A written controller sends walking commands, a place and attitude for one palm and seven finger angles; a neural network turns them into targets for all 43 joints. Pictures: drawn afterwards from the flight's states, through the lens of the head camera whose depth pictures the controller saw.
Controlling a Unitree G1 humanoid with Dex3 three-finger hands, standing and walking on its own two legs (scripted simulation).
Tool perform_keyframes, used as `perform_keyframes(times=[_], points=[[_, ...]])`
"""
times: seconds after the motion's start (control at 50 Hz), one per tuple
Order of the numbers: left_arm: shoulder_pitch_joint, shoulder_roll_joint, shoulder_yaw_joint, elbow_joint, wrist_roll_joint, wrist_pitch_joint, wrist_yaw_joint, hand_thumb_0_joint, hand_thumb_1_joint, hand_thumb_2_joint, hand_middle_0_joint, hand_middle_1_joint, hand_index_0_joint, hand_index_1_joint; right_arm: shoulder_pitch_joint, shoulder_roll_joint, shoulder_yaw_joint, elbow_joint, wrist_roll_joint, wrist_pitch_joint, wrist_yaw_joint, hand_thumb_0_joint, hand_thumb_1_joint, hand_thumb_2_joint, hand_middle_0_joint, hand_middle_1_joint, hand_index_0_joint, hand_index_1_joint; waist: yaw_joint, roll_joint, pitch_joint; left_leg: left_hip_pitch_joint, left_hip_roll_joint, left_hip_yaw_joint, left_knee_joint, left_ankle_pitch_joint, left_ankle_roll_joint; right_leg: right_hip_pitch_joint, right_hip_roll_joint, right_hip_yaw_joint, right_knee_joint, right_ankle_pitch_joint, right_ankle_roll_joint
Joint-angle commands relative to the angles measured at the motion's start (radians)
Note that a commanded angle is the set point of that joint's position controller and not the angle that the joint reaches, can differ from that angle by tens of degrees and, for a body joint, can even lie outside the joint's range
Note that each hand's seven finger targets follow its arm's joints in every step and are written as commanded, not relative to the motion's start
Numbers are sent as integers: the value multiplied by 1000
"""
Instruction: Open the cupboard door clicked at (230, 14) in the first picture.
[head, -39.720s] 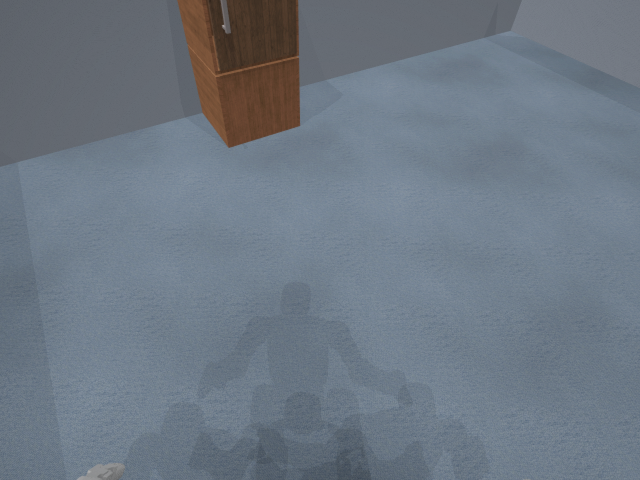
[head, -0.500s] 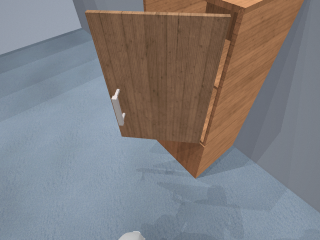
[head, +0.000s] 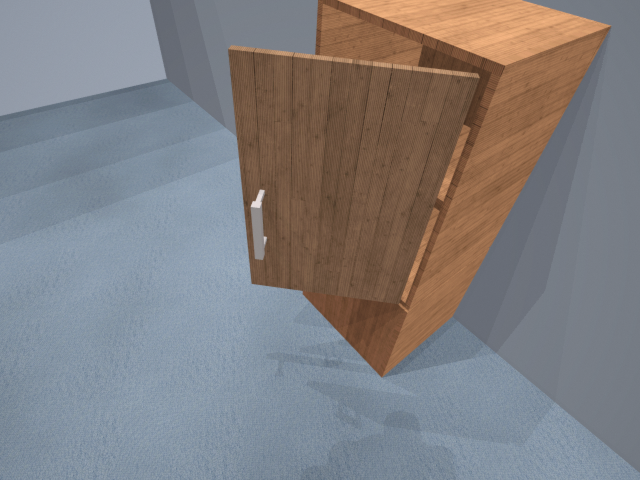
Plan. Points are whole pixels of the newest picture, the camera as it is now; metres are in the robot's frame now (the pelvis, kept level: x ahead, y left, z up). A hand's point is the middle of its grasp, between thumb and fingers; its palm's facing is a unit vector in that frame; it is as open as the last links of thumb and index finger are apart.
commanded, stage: come to a stop and stand still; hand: left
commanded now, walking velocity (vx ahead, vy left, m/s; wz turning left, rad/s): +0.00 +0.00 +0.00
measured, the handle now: (260, 225) +0.63 +0.16 -0.10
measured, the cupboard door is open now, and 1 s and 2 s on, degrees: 43 43 43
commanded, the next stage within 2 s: look again from close up in 1.42 s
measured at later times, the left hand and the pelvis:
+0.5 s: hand out of the picture -0.10 +0.17 -0.18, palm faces +0.04 -0.99 -0.15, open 7.4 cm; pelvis -0.03 +0.01 +0.00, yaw -1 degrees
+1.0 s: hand out of the picture -0.08 +0.22 -0.21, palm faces +0.02 -0.98 -0.18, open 7.4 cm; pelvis -0.10 +0.04 -0.02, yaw -2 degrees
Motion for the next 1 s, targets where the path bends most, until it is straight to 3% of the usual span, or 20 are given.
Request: perform_keyframes(times=[0.0,0.24,0.3,0.4,0.56,0.74,0.76,0.78,0.8,0.82,0.84,0.86,0.88,0.9,0.92,0.94,0.96,0.98], points=[[89,71,16,-20,4,-20,5,0,900,900,-200,-300,-200,-300,8,-145,-27,-37,5,-20,-6,0,-900,-900,200,300,200,300,9,49,65,-82,171,-224,-265,-330,-13,-4,-44,43,-76,-42,-31],[199,29,12,64,9,-20,10,0,900,900,-200,-300,-200,-300,43,-129,-32,38,10,-10,-8,0,-900,-900,200,300,200,300,11,73,99,-108,170,-217,-308,-414,-26,-21,-34,47,-78,-80,-28],[205,25,12,73,8,-27,12,0,900,900,-200,-300,-200,-300,57,-113,-30,49,11,-9,-8,0,-900,-900,200,300,200,300,4,13,113,-87,143,-190,-262,-354,-34,-66,-51,95,-129,-132,-38],[204,21,13,84,5,-34,14,0,900,900,-200,-300,-200,-300,81,-92,-28,71,12,-11,-10,0,-900,-900,200,300,200,300,-8,17,103,-37,133,-177,-231,-311,-40,-120,-57,123,-150,-160,-43],[240,4,18,99,10,-27,13,0,900,900,-200,-300,-200,-300,76,-96,-33,83,11,-11,-13,0,-900,-900,200,300,200,300,9,51,109,-89,151,-204,-284,-392,-38,-86,-23,92,-89,-134,-38],[233,33,44,86,12,-9,6,0,900,900,-200,-300,-200,-300,50,-106,-50,70,6,8,-12,0,-900,-900,200,300,200,300,11,6,122,-95,90,-145,-199,-422,-62,-168,-24,126,-114,-279,-57],[232,41,46,80,12,-9,5,0,900,900,-200,-300,-200,-300,49,-101,-51,65,7,11,-12,0,-900,-900,200,300,200,300,12,-34,107,-77,74,-124,-148,-389,-62,-183,-38,146,-145,-298,-64],[204,54,53,72,11,-5,5,0,900,900,-200,-300,-200,-300,60,-93,-55,65,5,19,-13,0,-900,-900,200,300,200,300,-3,-79,93,-15,36,-86,-28,-334,-74,-261,-71,180,-204,-359,-81],[141,82,66,57,10,0,8,0,900,900,-200,-300,-200,-300,100,-76,-62,74,3,31,-14,0,-900,-900,200,300,200,300,-35,-159,73,105,-19,-19,204,-227,-90,-410,-135,241,-311,-458,-110],[15,118,81,17,8,4,15,0,900,900,-200,-300,-200,-300,173,-74,-78,90,2,40,-16,0,-900,-900,200,300,200,300,-92,-219,37,227,-25,-22,455,-170,-90,-571,-220,304,-396,-513,-142],[-152,151,94,-33,11,1,25,0,900,900,-200,-300,-200,-300,262,-89,-93,111,7,40,-17,0,-900,-900,200,300,200,300,-157,-240,28,297,19,-92,584,-173,-73,-665,-265,298,-394,-429,-140],[-287,184,103,-77,16,-6,33,0,900,900,-200,-300,-200,-300,340,-108,-99,125,15,32,-15,0,-900,-900,200,300,200,300,-210,-188,39,334,60,-148,574,-226,-63,-705,-257,264,-341,-352,-124],[-317,179,100,-86,17,-13,35,0,900,900,-200,-300,-200,-300,365,-92,-82,123,16,6,-10,0,-900,-900,200,300,200,300,-205,-91,122,216,90,-156,301,-276,-55,-598,-202,206,-187,-272,-88],[-201,137,87,-59,7,-6,26,0,900,900,-200,-300,-200,-300,322,-83,-61,107,10,-10,-9,0,-900,-900,200,300,200,300,-133,97,176,79,87,-157,-31,-326,-59,-470,-104,155,42,-284,-74],[-77,65,77,-44,-12,2,16,0,900,900,-200,-300,-200,-300,229,-127,-54,64,-6,-32,-19,0,-900,-900,200,300,200,300,-57,382,224,-97,238,-476,-320,-524,-37,-431,30,67,296,-229,-24],[-43,82,86,-47,-16,2,6,0,900,900,-200,-300,-200,-300,75,-199,-56,0,-7,-31,-39,0,-900,-900,200,300,200,300,11,362,241,-362,327,-553,-423,-582,70,-269,6,135,446,-138,-18],[12,79,89,-23,-2,11,-1,0,900,900,-200,-300,-200,-300,-28,-188,-50,-18,-11,-32,-32,0,-900,-900,200,300,200,300,66,277,161,-463,335,-597,-442,-671,98,-150,2,137,582,-117,-30],[59,80,90,14,10,18,-3,0,900,900,-200,-300,-200,-300,-69,-173,-43,-24,-12,-35,-31,0,-900,-900,200,300,200,300,77,216,109,-418,311,-570,-429,-658,77,-154,23,135,671,-103,-20]])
